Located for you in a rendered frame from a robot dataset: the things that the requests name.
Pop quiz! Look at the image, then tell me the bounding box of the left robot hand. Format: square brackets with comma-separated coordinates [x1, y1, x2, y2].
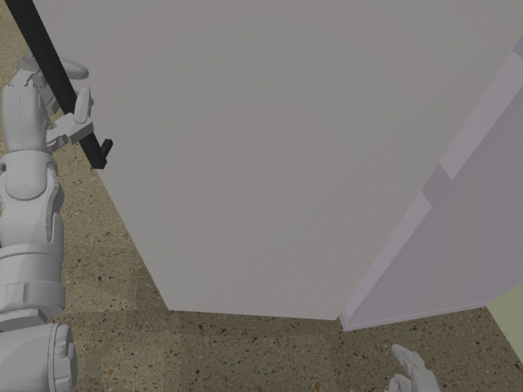
[2, 49, 94, 156]

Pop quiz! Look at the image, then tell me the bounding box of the fridge door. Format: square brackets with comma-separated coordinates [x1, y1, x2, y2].
[33, 0, 523, 320]

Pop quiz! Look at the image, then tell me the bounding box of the right robot hand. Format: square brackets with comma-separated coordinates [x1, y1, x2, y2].
[384, 344, 442, 392]

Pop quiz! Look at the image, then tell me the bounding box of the robot left upper arm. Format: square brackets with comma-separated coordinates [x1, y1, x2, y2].
[0, 323, 78, 392]

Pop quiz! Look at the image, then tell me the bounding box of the handle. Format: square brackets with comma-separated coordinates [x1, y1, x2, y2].
[4, 0, 113, 169]

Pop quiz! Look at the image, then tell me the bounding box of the robot left forearm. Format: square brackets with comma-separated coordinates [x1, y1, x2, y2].
[0, 150, 65, 332]

